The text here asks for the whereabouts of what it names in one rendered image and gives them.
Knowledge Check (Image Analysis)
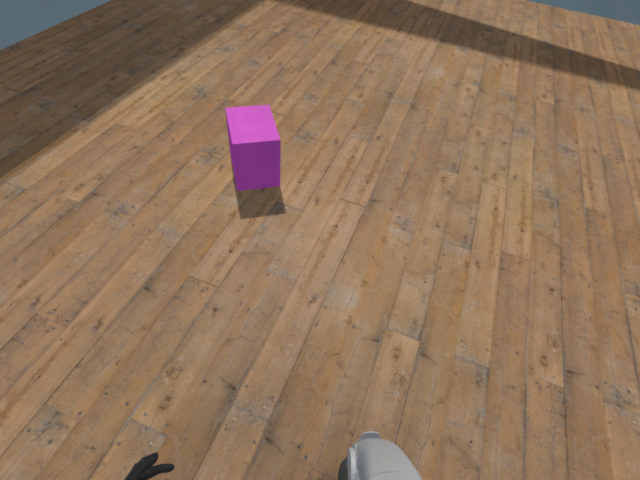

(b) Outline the robot right shin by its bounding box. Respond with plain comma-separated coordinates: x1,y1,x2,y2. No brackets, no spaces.
357,431,381,443

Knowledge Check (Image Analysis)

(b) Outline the carton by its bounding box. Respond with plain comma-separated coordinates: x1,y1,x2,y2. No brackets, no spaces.
225,105,281,191

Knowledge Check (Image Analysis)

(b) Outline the robot right thigh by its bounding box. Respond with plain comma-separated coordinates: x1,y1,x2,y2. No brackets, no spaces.
347,438,423,480

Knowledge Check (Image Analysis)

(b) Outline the left robot hand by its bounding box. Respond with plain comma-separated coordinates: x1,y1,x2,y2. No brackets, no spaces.
124,452,174,480

